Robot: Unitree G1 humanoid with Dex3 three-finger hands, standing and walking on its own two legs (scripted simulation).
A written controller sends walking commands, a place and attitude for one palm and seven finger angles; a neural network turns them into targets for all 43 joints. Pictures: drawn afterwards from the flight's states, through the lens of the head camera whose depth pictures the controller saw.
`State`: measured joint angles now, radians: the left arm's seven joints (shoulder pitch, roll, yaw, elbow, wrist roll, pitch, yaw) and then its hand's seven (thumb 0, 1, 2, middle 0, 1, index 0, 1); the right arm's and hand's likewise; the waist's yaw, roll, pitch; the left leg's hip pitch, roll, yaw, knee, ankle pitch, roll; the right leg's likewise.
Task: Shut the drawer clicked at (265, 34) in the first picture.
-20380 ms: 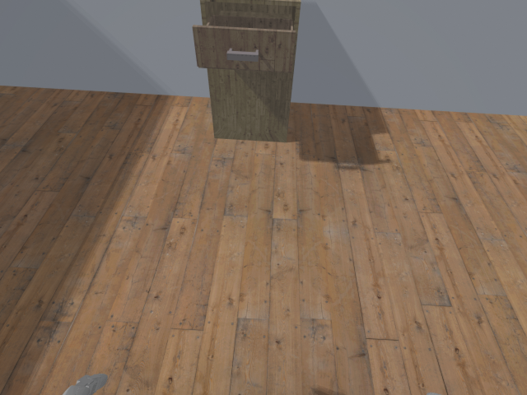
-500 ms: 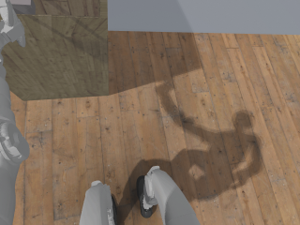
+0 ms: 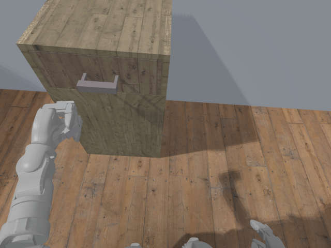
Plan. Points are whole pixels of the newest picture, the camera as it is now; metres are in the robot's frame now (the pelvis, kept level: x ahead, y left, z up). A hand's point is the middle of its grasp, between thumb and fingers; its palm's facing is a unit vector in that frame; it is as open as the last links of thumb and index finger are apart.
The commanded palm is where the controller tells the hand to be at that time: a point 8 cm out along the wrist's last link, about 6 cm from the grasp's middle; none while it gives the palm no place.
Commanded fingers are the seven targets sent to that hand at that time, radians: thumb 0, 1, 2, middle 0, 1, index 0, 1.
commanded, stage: draw the hand back to the body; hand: left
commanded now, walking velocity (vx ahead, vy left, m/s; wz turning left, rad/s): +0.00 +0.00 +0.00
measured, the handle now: (99, 82) +0.61 +0.22 -0.04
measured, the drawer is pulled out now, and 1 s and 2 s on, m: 0.00 0.00 0.00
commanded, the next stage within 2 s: step back with the hand held close in 0.94 s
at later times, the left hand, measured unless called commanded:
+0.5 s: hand (27, 168) +0.24 +0.22 +0.16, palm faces +0.32 -0.90 -0.30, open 3.3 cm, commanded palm +0.19 +0.27 +0.17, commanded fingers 0.00 0.90 0.90 -1.40 -1.60 -1.40 -1.60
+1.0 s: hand out of the picture +0.15 +0.21 +0.21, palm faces +0.43 -0.81 -0.39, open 3.3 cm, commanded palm +0.10 +0.25 +0.23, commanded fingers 0.00 0.90 0.90 -1.40 -1.60 -1.40 -1.60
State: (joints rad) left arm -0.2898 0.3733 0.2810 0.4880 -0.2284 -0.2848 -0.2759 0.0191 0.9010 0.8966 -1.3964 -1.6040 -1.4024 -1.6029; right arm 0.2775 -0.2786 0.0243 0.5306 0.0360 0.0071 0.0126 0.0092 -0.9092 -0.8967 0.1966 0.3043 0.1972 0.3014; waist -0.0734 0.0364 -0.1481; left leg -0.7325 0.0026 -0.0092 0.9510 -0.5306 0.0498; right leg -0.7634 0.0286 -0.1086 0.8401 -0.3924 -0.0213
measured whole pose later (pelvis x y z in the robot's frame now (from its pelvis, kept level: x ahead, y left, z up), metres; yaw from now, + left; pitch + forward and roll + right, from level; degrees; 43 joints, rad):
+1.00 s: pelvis -0.02 -0.03 +0.05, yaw +1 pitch -5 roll -1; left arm 0.52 0.31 0.28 -0.42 -0.07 -0.12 0.11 0.02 0.89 0.90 -1.40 -1.60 -1.41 -1.60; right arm 0.21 -0.23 0.03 0.62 0.02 -0.14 -0.07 0.02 -0.91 -0.90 0.20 0.30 0.20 0.30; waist 0.07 0.09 0.02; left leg -0.07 0.00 -0.01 0.46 -0.30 0.02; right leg -0.12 0.04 -0.09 0.42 -0.21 -0.06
